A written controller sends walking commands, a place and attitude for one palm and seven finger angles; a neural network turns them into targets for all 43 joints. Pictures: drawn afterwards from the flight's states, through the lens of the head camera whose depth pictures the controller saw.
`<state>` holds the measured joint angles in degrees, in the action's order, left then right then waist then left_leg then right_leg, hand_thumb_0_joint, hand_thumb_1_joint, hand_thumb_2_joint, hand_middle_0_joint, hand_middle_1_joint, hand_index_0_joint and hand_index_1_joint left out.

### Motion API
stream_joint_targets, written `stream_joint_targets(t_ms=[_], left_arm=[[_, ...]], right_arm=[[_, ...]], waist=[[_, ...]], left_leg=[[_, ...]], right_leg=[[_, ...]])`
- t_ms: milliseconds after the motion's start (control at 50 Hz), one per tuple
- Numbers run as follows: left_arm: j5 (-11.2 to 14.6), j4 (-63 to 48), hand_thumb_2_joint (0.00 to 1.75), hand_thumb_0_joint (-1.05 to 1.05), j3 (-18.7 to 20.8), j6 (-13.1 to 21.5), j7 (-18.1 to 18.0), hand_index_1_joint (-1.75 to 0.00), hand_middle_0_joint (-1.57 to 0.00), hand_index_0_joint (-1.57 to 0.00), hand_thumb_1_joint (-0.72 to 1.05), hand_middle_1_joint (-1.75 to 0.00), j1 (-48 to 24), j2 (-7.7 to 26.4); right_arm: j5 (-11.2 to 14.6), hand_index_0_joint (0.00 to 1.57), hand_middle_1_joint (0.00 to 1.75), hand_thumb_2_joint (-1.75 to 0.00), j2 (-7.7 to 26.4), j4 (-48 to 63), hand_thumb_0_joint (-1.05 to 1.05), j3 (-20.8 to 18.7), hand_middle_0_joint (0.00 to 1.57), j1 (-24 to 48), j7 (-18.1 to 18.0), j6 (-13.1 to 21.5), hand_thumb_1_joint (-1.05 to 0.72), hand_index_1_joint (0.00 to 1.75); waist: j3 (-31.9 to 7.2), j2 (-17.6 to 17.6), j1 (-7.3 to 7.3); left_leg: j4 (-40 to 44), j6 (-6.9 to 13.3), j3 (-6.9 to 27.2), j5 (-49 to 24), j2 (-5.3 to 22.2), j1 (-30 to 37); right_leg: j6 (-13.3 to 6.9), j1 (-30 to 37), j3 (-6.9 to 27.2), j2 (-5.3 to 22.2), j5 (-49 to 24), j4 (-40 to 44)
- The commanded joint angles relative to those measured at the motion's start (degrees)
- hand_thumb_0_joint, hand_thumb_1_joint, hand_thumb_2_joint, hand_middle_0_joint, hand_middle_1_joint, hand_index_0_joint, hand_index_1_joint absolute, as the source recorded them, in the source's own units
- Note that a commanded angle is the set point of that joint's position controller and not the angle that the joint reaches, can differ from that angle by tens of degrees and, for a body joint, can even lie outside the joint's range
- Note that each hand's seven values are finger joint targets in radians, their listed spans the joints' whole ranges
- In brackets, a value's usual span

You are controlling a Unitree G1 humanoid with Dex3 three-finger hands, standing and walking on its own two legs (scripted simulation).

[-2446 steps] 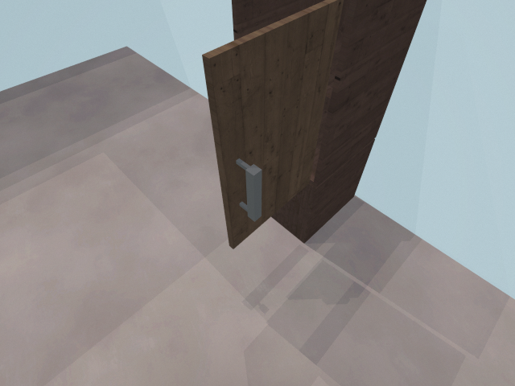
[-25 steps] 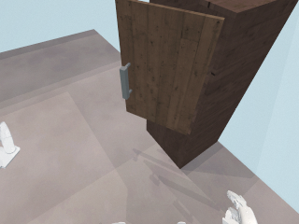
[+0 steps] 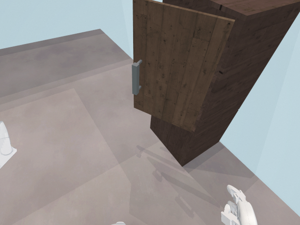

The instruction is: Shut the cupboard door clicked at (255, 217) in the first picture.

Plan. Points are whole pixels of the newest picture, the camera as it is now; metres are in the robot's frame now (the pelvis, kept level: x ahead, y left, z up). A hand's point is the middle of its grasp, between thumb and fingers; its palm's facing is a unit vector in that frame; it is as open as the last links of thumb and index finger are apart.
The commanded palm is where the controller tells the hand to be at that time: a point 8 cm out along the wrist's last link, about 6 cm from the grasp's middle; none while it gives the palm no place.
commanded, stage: step back with the hand held close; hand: left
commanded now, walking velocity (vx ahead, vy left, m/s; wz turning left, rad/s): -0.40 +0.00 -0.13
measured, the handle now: (137, 77) +0.77 +0.08 -0.07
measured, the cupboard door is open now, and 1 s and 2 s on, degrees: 28 28 28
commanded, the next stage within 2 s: stop stepping back and stand still in 0.14 s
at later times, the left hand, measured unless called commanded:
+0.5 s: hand out of the picture +0.13 +0.26 +0.18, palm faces +0.30 -0.81 -0.50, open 7.4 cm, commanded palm +0.09 +0.30 +0.19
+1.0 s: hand out of the picture +0.12 +0.26 +0.19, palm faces +0.37 -0.81 -0.45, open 7.4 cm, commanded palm +0.07 +0.30 +0.19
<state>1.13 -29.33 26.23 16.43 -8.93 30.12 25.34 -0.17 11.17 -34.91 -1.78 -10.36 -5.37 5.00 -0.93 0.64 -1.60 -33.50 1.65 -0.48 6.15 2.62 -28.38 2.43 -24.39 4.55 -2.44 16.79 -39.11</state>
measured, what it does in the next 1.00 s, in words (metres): walks backwards: right foot, then left foot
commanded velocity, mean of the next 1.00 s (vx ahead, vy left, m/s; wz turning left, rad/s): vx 0.01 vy -0.02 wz -0.02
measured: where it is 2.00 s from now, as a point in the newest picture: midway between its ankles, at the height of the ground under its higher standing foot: outside the picture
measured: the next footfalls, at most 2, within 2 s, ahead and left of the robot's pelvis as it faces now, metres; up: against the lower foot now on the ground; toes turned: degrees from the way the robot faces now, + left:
right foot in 0.16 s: -0.06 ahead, -0.12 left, +0.00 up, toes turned -6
left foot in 0.58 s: +0.03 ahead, +0.13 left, +0.00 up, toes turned -5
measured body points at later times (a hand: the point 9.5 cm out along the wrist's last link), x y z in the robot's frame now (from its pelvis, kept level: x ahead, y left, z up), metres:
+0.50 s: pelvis -0.08 +0.02 +0.01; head -0.09 +0.03 +0.46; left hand +0.11 +0.30 +0.21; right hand +0.05 -0.24 -0.06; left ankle +0.05 +0.11 -0.70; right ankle -0.10 -0.10 -0.72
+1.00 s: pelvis -0.10 +0.02 +0.02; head -0.13 +0.02 +0.47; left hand +0.09 +0.30 +0.21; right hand -0.01 -0.23 -0.08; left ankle -0.05 +0.15 -0.69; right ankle -0.13 -0.05 -0.72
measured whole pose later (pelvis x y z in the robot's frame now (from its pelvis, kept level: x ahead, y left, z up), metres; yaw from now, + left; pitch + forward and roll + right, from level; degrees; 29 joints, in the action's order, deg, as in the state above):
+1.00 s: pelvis -0.10 +0.02 +0.02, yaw -7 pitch +0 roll +2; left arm 1.9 -23.8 22.9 11.2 -10.3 32.1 23.1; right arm -0.4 11.7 -38.5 0.6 -16.7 -3.9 3.6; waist -4.2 -0.6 -0.5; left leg -42.5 -0.3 -2.2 18.7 0.4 -23.1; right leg -4.2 -11.4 -1.3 -1.8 16.0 -27.6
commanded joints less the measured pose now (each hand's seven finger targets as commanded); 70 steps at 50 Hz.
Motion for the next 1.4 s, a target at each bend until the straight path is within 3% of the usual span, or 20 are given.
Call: stream_joint_targets(t_ms=[0,80,140,180,220,280,360,400,440,460,580,640,740,860,1020,1040,1080,1180,1280,1380], left_arm=[[0.97,-6.52,0.90,0.00,7.57,2.51,-0.23,-0.30,-0.20,-0.20,0.90,-0.30,-1.05,7.47],[2.41,-10.80,0.90,0.00,2.67,1.63,0.00,-0.30,-0.20,-0.20,0.90,-0.30,-0.81,5.99],[1.31,-12.98,0.90,0.00,5.61,2.99,-1.44,-0.30,-0.20,-0.20,0.90,-0.30,-8.51,12.38],[0.54,-13.18,0.90,0.00,3.38,2.23,-1.41,-0.30,-0.20,-0.20,0.90,-0.30,-14.77,11.63],[0.83,-11.93,0.90,0.00,5.01,1.18,-0.65,-0.30,-0.20,-0.20,0.90,-0.30,-12.46,11.90],[2.13,-5.05,0.90,0.00,6.68,0.72,0.60,-0.30,-0.20,-0.20,0.90,-0.30,-0.39,8.52],[3.69,-11.31,0.90,0.00,9.00,-1.34,0.66,-0.30,-0.20,-0.20,0.90,-0.30,5.48,10.58],[3.65,-15.27,0.90,0.00,7.72,-2.32,0.22,-0.30,-0.20,-0.20,0.90,-0.30,6.70,10.36],[3.00,-15.28,0.90,0.00,8.08,-3.47,-1.08,-0.30,-0.20,-0.20,0.90,-0.30,4.71,11.89],[2.75,-13.80,0.90,0.00,8.22,-3.93,-1.86,-0.30,-0.20,-0.20,0.90,-0.30,2.91,11.25],[0.19,-3.52,0.90,0.00,2.22,-2.89,-3.10,-0.30,-0.20,-0.20,0.90,-0.30,-12.92,7.97],[0.19,-7.32,0.90,0.00,1.41,-2.83,-2.01,-0.30,-0.20,-0.20,0.90,-0.30,-10.02,6.33],[0.27,-11.84,0.90,0.00,3.23,-2.99,-1.55,-0.30,-0.20,-0.20,0.90,-0.30,-2.27,7.80],[1.67,-5.34,0.90,0.00,6.27,-4.02,-2.69,-0.30,-0.20,-0.20,0.90,-0.30,0.77,9.00],[0.86,-3.57,0.90,0.00,1.84,-2.09,-2.59,-0.30,-0.20,-0.20,0.90,-0.30,-6.42,7.15],[-4.52,36.74,0.90,0.00,-20.63,-11.66,6.52,-0.30,-0.20,-0.20,0.90,-0.30,-4.94,-4.33],[-2.91,37.59,0.90,0.00,-22.36,-17.26,8.29,-0.30,-0.20,-0.20,0.90,-0.30,-3.95,-9.93],[-2.79,52.47,0.90,0.00,-21.95,-16.53,8.42,-0.30,-0.20,-0.20,0.90,-0.30,-12.66,-2.94],[-2.04,70.22,0.90,0.00,-23.80,-16.75,7.78,-0.30,-0.20,-0.20,0.90,-0.30,-14.61,-4.56],[-2.17,80.15,0.90,0.00,-23.55,-16.68,7.85,-0.30,-0.20,-0.20,0.90,-0.30,-12.06,-7.66]], right_arm=[[-0.32,0.20,0.30,-0.90,8.35,8.15,0.00,-3.45,0.20,4.96,0.08,4.22,-0.90,0.30],[-0.38,0.20,0.30,-0.90,6.55,6.51,0.00,-2.21,0.20,4.26,1.69,4.64,-0.90,0.30],[-1.44,0.20,0.30,-0.90,4.84,5.46,0.00,-0.66,0.20,3.78,0.97,4.11,-0.90,0.30],[-0.52,0.20,0.30,-0.90,4.99,4.40,0.00,-1.52,0.20,3.91,0.19,4.51,-0.90,0.30],[-0.20,0.20,0.30,-0.90,5.86,5.47,0.00,-1.56,0.20,5.01,-0.85,3.50,-0.90,0.30],[0.16,0.20,0.30,-0.90,7.94,8.20,0.00,-2.19,0.20,5.36,-0.23,3.64,-0.90,0.30],[-0.04,0.20,0.30,-0.90,7.66,10.54,0.00,-1.52,0.20,4.01,0.77,2.29,-0.90,0.30],[-0.19,0.20,0.30,-0.90,6.72,11.06,0.00,-1.24,0.20,3.02,1.29,1.68,-0.90,0.30],[-0.31,0.20,0.30,-0.90,6.69,8.97,0.00,-1.30,0.20,1.25,1.15,1.26,-0.90,0.30],[-0.79,0.20,0.30,-0.90,7.19,7.66,0.00,-1.03,0.20,0.25,1.04,1.27,-0.90,0.30],[0.75,0.20,0.30,-0.90,10.23,6.11,0.00,-0.91,0.20,1.79,-1.74,4.39,-0.90,0.30],[0.24,0.20,0.30,-0.90,8.39,6.38,0.00,0.12,0.20,2.69,-1.30,4.66,-0.90,0.30],[-0.73,0.20,0.30,-0.90,7.37,7.27,0.00,0.10,0.20,2.42,0.46,5.06,-0.90,0.30],[-0.36,0.20,0.30,-0.90,7.10,6.35,0.00,-0.87,0.20,0.46,1.48,1.29,-0.90,0.30],[0.21,0.20,0.30,-0.90,7.24,5.99,0.00,-0.18,0.20,2.22,0.05,2.93,-0.90,0.30],[-1.02,0.20,0.30,-0.90,15.66,-5.17,0.00,-1.90,0.20,2.36,6.39,4.90,-0.90,0.30],[-0.96,0.20,0.30,-0.90,12.35,-2.81,0.00,-1.71,0.20,-0.19,5.38,0.19,-0.90,0.30],[-1.36,0.20,0.30,-0.90,11.78,-3.88,0.00,-0.57,0.20,-0.60,4.68,-3.33,-0.90,0.30],[-1.36,0.20,0.30,-0.90,9.26,-11.74,0.00,1.03,0.20,0.22,4.51,-4.53,-0.90,0.30],[-1.29,0.20,0.30,-0.90,6.91,-17.00,0.00,0.72,0.20,-1.14,3.76,-5.00,-0.90,0.30]], waist=[[-5.56,10.83,1.74],[-6.68,12.31,1.34],[-5.86,-3.31,0.94],[-7.91,-9.94,-0.38],[-9.33,-1.38,0.01],[-9.24,17.60,1.95],[-9.44,12.18,2.00],[-8.87,4.65,0.91],[-6.01,-10.62,1.11],[-5.13,-9.54,0.52],[3.48,3.80,0.59],[2.86,16.71,0.44],[-2.03,10.86,0.98],[-1.73,-7.35,0.79],[0.68,-3.40,1.45],[3.62,1.28,-1.38],[-3.44,-3.21,1.78],[-3.33,-15.45,1.01],[-3.29,3.66,1.36],[-0.37,8.22,1.84]], left_leg=[[22.99,5.85,13.73,30.80,17.05,-11.05],[16.10,0.10,5.46,19.87,11.82,6.04],[-1.47,-4.34,-3.64,8.98,3.45,16.24],[-2.29,-4.11,-2.97,3.10,0.35,19.05],[4.93,-2.97,-2.85,-15.39,2.11,24.86],[25.02,1.02,10.41,20.72,12.67,11.96],[24.30,-3.02,4.05,31.49,7.44,3.78],[7.62,-3.92,-4.11,20.35,0.16,9.37],[-14.11,-4.00,-1.38,12.51,-1.93,13.97],[-16.52,-3.69,0.01,11.80,-1.24,13.31],[13.54,0.71,9.43,15.28,5.23,10.07],[31.36,1.26,20.99,43.97,11.36,1.73],[23.75,-0.60,7.61,30.11,6.22,2.52],[-16.01,-2.39,0.75,14.73,-1.76,-2.67],[7.05,0.20,-1.43,6.84,-0.06,15.76],[-1.68,0.68,4.64,-16.74,5.40,14.04],[-0.62,1.22,4.78,-15.66,7.10,12.88],[-2.57,-0.81,1.57,-8.66,0.23,12.58],[6.68,-0.20,3.81,-8.38,2.97,16.49],[11.42,-0.13,4.28,3.79,3.07,14.62]], right_leg=[[-1.63,16.35,-3.70,-3.48,7.87,-12.86],[-4.39,9.79,-3.95,1.95,8.27,12.86],[-8.95,-3.17,14.48,16.58,-12.78,24.39],[-6.59,-2.18,8.36,13.59,-24.05,19.21],[-2.03,-2.13,-0.48,5.23,-25.06,12.73],[-1.38,9.69,-5.69,-2.98,6.97,2.25],[-4.43,18.54,-9.21,-3.63,10.82,10.71],[-6.77,10.76,-0.55,4.30,11.61,22.08],[-13.85,-6.41,15.50,17.35,24.50,29.96],[-14.94,-7.58,16.02,18.02,23.63,29.68],[-3.37,3.49,-0.81,3.03,4.27,12.94],[-1.85,9.36,-4.94,-1.15,7.45,-1.99],[-3.71,20.48,-7.65,-0.77,4.54,13.51],[-15.16,11.38,21.77,20.29,18.91,29.23],[-6.28,6.83,4.10,11.30,-0.01,19.68],[-4.59,-0.28,-4.12,11.71,-18.16,6.33],[-4.01,5.57,-3.26,7.32,-12.77,3.72],[-7.40,10.44,0.63,11.98,-28.59,9.64],[-4.76,12.16,-0.87,7.98,-9.94,13.11],[-5.37,13.68,-1.06,7.37,-4.62,19.11]])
